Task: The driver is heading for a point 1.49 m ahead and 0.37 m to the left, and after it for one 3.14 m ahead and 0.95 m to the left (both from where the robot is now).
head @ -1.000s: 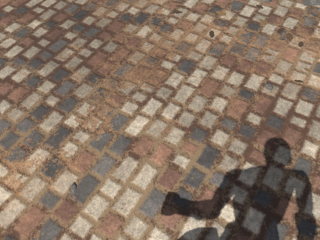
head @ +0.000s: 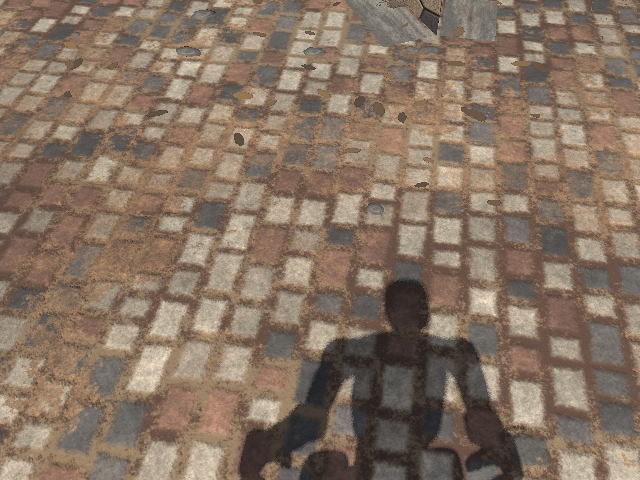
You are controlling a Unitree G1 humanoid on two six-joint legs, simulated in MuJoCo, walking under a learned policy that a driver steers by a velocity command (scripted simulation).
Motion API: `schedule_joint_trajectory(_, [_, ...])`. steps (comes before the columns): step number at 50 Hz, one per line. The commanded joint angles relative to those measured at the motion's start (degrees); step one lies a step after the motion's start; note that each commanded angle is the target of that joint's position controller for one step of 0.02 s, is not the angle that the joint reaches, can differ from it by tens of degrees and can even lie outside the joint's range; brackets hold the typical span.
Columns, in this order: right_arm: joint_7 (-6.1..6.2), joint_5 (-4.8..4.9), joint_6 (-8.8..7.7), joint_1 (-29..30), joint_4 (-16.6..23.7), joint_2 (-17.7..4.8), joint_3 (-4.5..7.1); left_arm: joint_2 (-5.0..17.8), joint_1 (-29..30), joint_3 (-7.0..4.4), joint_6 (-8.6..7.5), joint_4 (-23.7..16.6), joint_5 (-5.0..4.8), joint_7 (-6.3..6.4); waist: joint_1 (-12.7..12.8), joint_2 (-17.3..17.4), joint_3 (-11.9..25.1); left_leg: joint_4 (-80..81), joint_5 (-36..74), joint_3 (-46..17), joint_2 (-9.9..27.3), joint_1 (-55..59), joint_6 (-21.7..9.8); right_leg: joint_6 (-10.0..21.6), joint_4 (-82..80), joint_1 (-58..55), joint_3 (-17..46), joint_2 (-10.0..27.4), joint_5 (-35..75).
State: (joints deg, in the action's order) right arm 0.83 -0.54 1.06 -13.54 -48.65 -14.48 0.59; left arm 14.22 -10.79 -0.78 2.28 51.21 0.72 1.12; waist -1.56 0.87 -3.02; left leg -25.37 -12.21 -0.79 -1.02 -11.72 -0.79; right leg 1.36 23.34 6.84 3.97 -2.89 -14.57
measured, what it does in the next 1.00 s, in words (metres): stands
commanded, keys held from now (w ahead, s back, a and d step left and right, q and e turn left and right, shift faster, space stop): no key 1.00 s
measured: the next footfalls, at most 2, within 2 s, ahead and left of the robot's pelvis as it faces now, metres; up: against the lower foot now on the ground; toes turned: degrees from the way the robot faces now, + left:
right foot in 2.00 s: +0.46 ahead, -0.02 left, +0.00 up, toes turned -3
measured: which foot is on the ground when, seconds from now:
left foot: down 0.00-1.00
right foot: down 0.00-1.00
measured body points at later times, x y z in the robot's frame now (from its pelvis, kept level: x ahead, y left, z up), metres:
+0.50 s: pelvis +0.00 -0.02 +0.00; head +0.00 -0.02 +0.45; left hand +0.02 +0.23 -0.15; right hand +0.01 -0.27 -0.15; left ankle +0.01 +0.11 -0.74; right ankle -0.03 -0.11 -0.74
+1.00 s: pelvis +0.01 -0.02 +0.00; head +0.01 -0.02 +0.45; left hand -0.01 +0.21 -0.16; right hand +0.00 -0.25 -0.16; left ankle +0.01 +0.11 -0.74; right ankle -0.03 -0.11 -0.74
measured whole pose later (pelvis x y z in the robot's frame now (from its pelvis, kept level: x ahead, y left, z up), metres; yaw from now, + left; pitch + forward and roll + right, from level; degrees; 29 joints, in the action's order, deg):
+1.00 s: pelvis +0.01 -0.02 +0.00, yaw +0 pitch -1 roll +0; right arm 2.2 -0.5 0.7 -15.3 -66.3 -10.0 -0.6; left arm 9.6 -16.5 1.2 -0.5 65.8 0.4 2.6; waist -0.4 0.4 -1.7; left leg -22.8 -11.5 -1.8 0.0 -10.0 0.6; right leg 2.7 21.7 5.4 3.2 -3.7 -14.8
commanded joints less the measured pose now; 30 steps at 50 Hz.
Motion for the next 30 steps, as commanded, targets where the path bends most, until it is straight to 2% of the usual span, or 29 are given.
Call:
schedule_joint_trajectory(1, [0.23, -0.1, -0.41, 0.4, 0.9, -6.7, 1.5, 6.7, 2.5, -0.68, -1.85, -1.5, 0.15, 0.25, 0.4, -6.1, 1.4, 5.0, 4.7, -4.4, 3.6, 4.3, -0.7, 2.8, -6.8, 3.5, 8.4, 9.1, 7.4])
schedule_joint_trajectory(3, [-0.08, -0.22, -0.47, -0.4, -0.4, -6.9, 1.6, 7.1, 0.2, -0.49, -2.2, 0.8, -0.22, 0.8, 0.5, -6.9, 0.9, 5.1, 7.9, -4.7, 4.6, 4.8, -0.9, 2.1, -7.5, 3.4, 7.5, 7.9, 7.9])
schedule_joint_trajectory(7, [0.1, -0.12, -0.6, -1.5, -4.2, -5.6, 1.12, 6.4, -0.6, -0.13, -2.39, 3.4, -0.37, 0.86, 0.6, -3.4, 0.0, 6.3, 7.0, -4.8, 4.7, 4.0, -0.3, 2.4, -7.7, 2.9, 7.1, 7.7, 6.6])
schedule_joint_trajectory(14, [0.35, -0.15, -0.59, -1.8, -8.7, -4.7, 0.64, 6.0, -1.2, 0.23, -2.72, 7.0, -0.43, 0.98, 0.6, -1.4, -0.2, 6.5, 6.8, -4.9, 5.1, 4.6, 0.0, 2.7, -8.4, 3.8, 6.8, 7.2, 5.3])
schedule_joint_trajectory(30, [1.05, -0.03, -0.55, -3.5, -14.6, -2.7, -0.3, 3.2, -5.9, 1.2, -2.88, 12.2, -0.38, 1.31, 0.9, -0.9, -0.2, 5.6, 7.5, -4.8, 5.6, 4.0, -0.4, 2.6, -7.0, 3.5, 5.4, 6.4, 8.8])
